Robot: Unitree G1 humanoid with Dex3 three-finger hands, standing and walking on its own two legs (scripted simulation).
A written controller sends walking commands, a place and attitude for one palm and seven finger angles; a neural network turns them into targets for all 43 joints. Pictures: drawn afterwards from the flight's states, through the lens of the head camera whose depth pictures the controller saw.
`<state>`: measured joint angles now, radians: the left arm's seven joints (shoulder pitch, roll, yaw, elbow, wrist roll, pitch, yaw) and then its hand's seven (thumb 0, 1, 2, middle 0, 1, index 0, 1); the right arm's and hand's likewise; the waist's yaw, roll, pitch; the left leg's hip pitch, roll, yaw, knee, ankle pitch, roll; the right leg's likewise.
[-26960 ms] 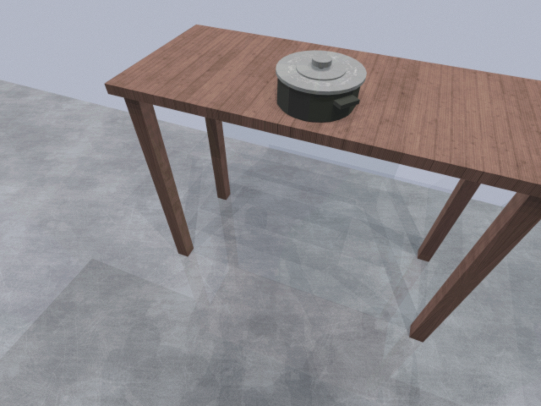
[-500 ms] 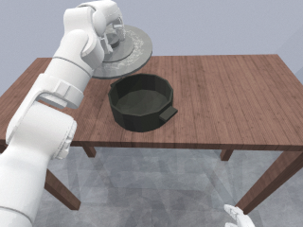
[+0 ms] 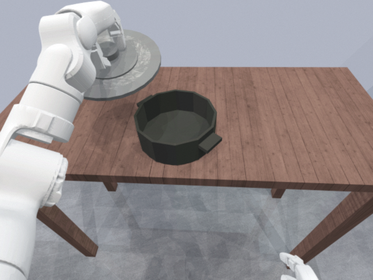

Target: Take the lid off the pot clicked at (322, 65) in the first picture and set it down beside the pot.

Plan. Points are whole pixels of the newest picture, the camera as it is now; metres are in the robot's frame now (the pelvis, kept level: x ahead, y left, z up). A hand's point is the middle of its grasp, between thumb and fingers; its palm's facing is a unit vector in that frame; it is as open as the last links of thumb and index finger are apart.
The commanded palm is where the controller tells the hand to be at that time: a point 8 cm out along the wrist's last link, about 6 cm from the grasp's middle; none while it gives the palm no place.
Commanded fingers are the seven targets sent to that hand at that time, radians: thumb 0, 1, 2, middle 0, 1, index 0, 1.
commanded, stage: move the lid sideways beside the pot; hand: left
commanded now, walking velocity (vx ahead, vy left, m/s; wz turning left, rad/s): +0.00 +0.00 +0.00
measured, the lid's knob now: (107, 51) +0.48 +0.19 +0.27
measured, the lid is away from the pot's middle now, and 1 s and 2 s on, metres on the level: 0.13 0.24 0.22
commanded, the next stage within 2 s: lower the lid onto the table in 1.04 s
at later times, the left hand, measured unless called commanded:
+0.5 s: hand (64, 54) +0.43 +0.25 +0.29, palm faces -0.12 -0.10 -0.99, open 7.9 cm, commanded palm +0.40 +0.25 +0.36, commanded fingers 0.00 0.60 1.09 -0.84 -1.09 -0.80 -0.98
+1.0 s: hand (44, 53) +0.43 +0.29 +0.29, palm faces -0.11 -0.10 -0.99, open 7.9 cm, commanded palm +0.40 +0.28 +0.36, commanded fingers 0.00 0.60 1.09 -0.84 -1.09 -0.80 -0.98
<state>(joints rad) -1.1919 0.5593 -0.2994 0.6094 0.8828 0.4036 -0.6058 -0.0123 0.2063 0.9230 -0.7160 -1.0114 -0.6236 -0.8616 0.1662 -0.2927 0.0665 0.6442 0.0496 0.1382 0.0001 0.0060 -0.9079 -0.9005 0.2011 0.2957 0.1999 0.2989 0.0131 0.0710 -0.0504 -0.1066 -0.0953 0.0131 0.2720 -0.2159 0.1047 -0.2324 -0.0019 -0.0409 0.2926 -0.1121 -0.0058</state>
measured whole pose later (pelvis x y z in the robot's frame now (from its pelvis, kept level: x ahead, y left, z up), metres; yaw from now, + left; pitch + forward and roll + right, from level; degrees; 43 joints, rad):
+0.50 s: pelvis -0.01 +0.00 +0.00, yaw +0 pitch +3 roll -1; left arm -1.20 0.67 -0.26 0.68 0.90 0.36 -0.61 -0.02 0.20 0.93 -0.72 -1.01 -0.62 -0.86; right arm 0.16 -0.29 0.08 0.64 0.06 0.16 -0.01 0.00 -0.91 -0.90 0.20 0.30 0.20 0.30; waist 0.00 0.05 -0.03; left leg -0.13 -0.10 0.01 0.30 -0.22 0.11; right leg -0.24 -0.01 -0.05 0.29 -0.10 -0.01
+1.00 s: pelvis +0.00 +0.01 +0.00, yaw +1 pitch +4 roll -2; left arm -1.15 0.75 -0.16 0.64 0.90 0.30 -0.63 -0.02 0.20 0.92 -0.72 -1.01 -0.63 -0.86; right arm 0.18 -0.30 0.07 0.62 0.07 0.17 -0.01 0.00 -0.91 -0.90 0.20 0.30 0.20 0.30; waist 0.00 0.07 -0.03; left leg -0.14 -0.10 0.00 0.30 -0.23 0.12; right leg -0.24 -0.01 -0.05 0.27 -0.11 0.00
